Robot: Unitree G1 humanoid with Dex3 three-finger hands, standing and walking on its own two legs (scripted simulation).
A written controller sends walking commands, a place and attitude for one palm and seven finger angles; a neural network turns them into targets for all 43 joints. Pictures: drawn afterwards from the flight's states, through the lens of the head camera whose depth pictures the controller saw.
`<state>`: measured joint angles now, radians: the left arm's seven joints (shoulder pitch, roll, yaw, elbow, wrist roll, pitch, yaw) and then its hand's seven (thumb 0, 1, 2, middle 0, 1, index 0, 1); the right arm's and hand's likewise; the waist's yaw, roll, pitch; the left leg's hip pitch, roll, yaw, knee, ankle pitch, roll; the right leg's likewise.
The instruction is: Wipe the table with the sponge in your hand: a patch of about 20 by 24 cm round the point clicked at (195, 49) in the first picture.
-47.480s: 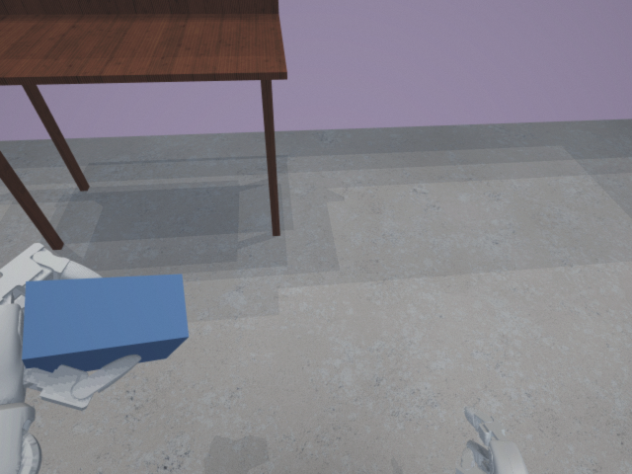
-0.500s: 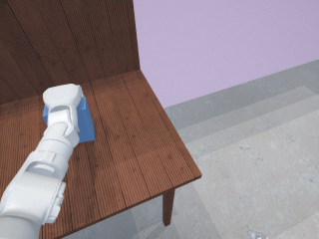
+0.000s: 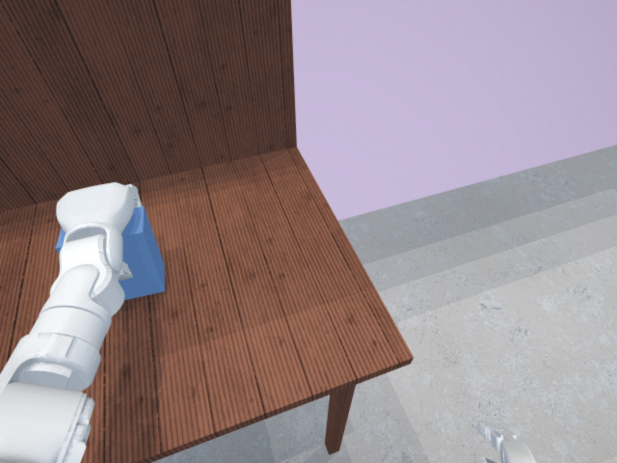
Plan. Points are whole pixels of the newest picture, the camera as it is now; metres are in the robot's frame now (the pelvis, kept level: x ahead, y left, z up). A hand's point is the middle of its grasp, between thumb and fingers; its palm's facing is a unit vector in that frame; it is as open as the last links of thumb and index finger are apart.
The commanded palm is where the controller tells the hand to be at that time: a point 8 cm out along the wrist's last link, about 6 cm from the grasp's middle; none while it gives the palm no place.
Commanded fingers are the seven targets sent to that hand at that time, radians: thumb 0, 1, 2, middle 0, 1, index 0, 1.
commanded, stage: slide back across to the first lane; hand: left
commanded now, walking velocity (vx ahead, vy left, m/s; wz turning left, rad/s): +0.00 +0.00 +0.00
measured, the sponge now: (121, 266) +0.37 +0.31 +0.02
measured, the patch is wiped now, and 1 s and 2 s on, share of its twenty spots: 1.00 1.00 1.00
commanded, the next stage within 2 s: wipe back along the first lane in 0.10 s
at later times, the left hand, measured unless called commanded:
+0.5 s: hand (104, 255) +0.35 +0.31 +0.07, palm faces -0.06 -0.03 -1.00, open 10.1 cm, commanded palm +0.32 +0.30 +0.11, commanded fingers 0.00 0.10 1.30 -1.20 -1.60 -1.20 -1.60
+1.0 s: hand (104, 285) +0.31 +0.29 +0.07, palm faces -0.01 -0.05 -1.00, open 10.1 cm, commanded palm +0.27 +0.28 +0.11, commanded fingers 0.00 0.10 1.30 -1.20 -1.60 -1.20 -1.60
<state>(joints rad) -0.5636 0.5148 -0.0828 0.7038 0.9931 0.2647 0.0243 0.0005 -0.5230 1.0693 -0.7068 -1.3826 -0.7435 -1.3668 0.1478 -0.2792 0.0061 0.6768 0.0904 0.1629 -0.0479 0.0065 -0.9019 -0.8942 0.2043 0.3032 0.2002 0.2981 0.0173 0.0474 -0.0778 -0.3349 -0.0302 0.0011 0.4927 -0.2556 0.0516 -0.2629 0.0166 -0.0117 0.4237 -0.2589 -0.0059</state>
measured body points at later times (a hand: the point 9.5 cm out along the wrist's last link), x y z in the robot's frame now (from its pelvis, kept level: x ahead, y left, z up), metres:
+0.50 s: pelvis +0.00 +0.00 +0.00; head +0.02 -0.02 +0.45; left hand +0.35 +0.31 +0.13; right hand +0.14 -0.26 -0.12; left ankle -0.01 +0.08 -0.74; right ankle -0.03 -0.12 -0.74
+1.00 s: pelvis -0.01 -0.01 +0.00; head -0.01 -0.03 +0.45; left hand +0.30 +0.29 +0.12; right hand +0.20 -0.24 -0.10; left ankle -0.01 +0.08 -0.74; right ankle -0.03 -0.12 -0.74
